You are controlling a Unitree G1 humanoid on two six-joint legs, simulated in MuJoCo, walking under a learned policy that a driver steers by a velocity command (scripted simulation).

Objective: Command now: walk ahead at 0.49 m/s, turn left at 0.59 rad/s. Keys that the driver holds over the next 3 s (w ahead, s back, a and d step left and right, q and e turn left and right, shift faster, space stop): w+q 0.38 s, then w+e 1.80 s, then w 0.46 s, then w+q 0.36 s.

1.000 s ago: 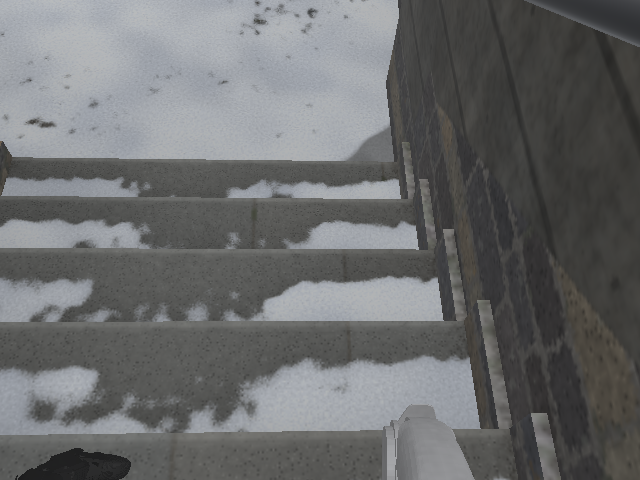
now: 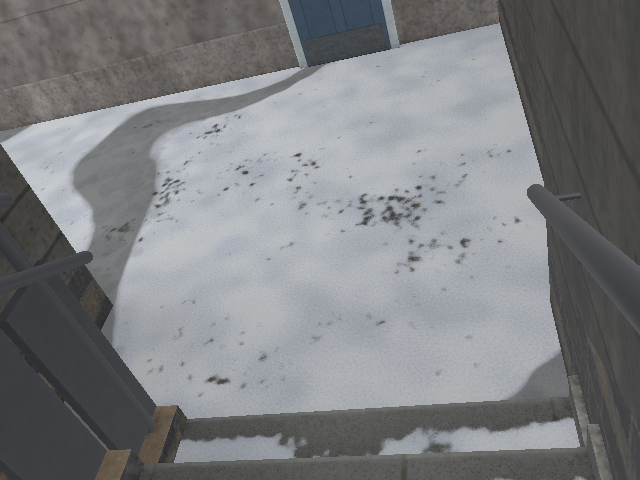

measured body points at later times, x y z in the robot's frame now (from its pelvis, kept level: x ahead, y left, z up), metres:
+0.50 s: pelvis +0.25 +0.15 -0.19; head +0.25 +0.15 +0.26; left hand +0.21 +0.41 -0.33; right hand +0.31 -0.13 -0.33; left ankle +0.27 +0.20 -0.91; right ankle +0.10 -0.08 -0.63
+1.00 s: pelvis +0.51 +0.21 -0.27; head +0.51 +0.21 +0.18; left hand +0.63 +0.45 -0.39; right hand +0.39 -0.02 -0.41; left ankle +0.27 +0.20 -0.90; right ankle +0.64 +0.08 -0.99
